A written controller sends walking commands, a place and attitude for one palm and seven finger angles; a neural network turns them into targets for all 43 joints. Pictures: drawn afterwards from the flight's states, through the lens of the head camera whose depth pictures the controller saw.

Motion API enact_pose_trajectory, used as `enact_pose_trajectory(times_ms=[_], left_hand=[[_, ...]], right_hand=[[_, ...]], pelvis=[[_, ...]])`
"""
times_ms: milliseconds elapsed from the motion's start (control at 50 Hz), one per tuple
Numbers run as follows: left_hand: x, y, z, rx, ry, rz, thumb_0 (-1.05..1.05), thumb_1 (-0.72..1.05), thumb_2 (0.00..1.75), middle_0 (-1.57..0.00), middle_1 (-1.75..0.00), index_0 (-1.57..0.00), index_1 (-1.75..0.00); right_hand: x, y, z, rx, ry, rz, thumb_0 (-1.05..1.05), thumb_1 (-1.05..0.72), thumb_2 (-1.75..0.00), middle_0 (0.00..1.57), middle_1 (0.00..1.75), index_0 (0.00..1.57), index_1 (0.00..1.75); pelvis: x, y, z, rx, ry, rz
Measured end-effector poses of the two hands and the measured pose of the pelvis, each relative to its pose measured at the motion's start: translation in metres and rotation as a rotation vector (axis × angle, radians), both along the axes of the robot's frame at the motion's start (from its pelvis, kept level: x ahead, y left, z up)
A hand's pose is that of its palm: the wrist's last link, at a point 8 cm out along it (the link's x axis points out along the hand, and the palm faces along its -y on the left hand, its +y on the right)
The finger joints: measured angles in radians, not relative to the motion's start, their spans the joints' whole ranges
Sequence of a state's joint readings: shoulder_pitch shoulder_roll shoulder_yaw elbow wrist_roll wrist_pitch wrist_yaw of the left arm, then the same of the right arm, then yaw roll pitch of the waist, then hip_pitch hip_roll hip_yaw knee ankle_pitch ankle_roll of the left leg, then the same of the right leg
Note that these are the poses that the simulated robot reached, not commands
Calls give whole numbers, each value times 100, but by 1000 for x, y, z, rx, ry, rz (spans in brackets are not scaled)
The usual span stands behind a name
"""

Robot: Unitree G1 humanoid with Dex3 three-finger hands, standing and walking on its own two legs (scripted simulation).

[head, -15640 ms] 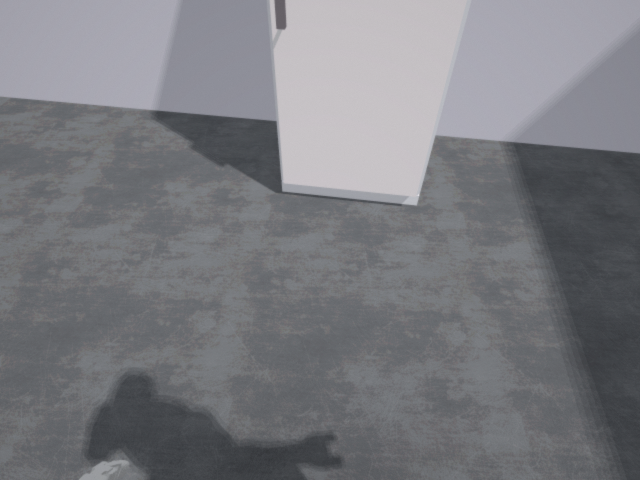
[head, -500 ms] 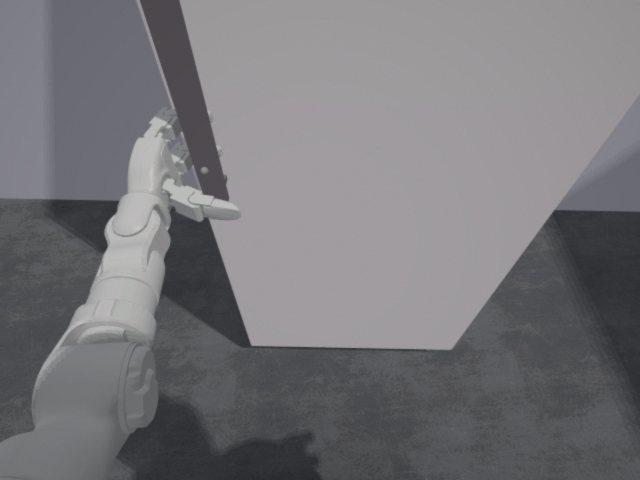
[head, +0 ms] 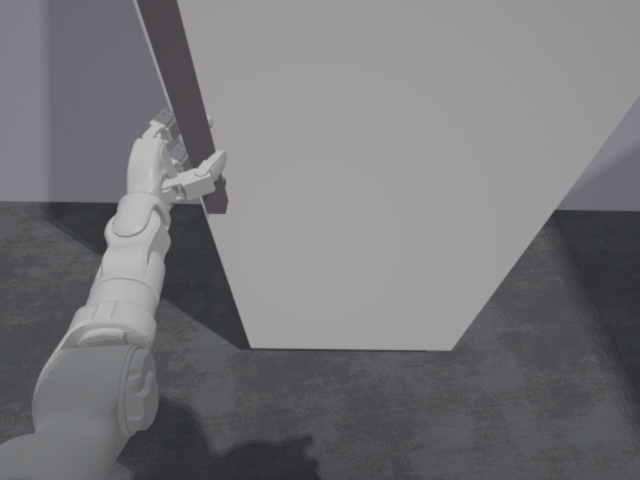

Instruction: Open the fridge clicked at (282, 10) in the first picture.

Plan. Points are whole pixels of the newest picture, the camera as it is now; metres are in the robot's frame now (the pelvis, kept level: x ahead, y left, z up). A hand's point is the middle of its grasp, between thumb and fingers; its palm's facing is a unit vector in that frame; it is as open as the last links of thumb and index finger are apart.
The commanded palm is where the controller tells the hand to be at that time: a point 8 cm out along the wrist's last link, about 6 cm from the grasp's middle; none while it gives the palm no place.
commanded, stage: grip the handle and tug to test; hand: left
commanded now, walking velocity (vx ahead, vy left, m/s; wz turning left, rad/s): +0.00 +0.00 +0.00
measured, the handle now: (184, 68) +0.52 +0.14 +0.24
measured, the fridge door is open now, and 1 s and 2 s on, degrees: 0 1 15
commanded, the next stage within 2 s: pull the door a little, standing still in 0.82 s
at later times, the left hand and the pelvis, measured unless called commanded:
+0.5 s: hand (206, 172) +0.46 +0.13 +0.14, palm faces -0.04 -1.00 +0.01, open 7.0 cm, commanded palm +0.42 +0.19 +0.13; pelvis +0.00 +0.00 +0.00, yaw +0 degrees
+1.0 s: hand (206, 178) +0.45 +0.13 +0.14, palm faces -0.05 -1.00 +0.02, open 7.1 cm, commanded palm +0.42 +0.18 +0.13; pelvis +0.04 +0.00 +0.01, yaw -3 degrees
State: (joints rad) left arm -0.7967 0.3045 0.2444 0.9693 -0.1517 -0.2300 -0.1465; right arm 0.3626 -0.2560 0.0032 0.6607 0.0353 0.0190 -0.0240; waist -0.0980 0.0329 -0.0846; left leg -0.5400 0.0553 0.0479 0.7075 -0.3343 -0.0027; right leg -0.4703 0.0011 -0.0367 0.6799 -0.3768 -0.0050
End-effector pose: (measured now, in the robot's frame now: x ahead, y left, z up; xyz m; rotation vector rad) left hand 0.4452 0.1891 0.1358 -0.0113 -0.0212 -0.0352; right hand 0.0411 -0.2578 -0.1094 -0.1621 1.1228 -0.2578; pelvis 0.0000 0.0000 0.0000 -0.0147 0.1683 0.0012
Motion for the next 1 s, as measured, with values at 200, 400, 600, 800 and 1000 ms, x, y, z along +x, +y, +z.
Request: enact_pose_trajectory(times_ms=[200,400,600,800,1000], left_hand=[[-1,-3,0,-2,0,-9,0,54,76,-32,-134,-30,-133],[-1,-4,0,-2,2,-4,1,55,76,-30,-135,-28,-134],[-3,-5,0,-5,0,-4,1,58,74,-29,-134,-26,-133],[-6,-7,0,-6,-5,-1,1,63,71,-23,-134,-21,-131],[-14,-6,0,-7,-2,-18,1,63,70,-23,-134,-21,-131]], right_hand=[[2,-1,0,-5,0,8,1,-91,-90,20,30,21,30],[1,-1,1,-6,-9,6,1,-91,-90,20,30,21,30],[-2,-3,3,-3,-20,-21,1,-91,-90,20,30,21,30],[19,-3,11,14,-71,-47,1,-91,-90,20,30,20,30],[74,0,22,22,-150,-12,1,-91,-90,20,30,20,30]], pelvis=[[-1,0,0,0,1,4],[-4,-1,0,0,-2,2],[-1,-1,1,3,-6,-16],[16,-1,6,9,-15,-42],[41,-2,13,11,-29,-54]])
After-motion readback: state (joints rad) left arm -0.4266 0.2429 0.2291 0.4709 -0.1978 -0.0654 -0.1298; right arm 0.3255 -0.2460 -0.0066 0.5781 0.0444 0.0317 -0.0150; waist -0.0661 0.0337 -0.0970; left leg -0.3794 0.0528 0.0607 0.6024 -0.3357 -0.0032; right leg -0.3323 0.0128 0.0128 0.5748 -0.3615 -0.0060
